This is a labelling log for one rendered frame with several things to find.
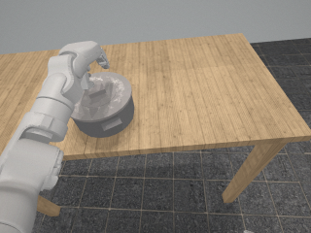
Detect left robot hand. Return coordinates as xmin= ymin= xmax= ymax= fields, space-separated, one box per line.
xmin=59 ymin=41 xmax=110 ymax=91

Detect pot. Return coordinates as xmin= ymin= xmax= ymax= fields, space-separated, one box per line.
xmin=73 ymin=95 xmax=135 ymax=138

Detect lid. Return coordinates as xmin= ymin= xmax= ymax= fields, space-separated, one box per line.
xmin=70 ymin=72 xmax=132 ymax=122

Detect table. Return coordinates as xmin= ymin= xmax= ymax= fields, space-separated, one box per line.
xmin=0 ymin=33 xmax=311 ymax=216

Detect robot left upper arm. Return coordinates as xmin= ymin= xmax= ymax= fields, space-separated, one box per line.
xmin=0 ymin=137 xmax=64 ymax=233

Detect left robot forearm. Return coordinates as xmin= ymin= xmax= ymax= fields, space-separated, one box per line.
xmin=0 ymin=49 xmax=87 ymax=175

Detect knob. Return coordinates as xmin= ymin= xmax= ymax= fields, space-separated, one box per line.
xmin=87 ymin=80 xmax=106 ymax=99

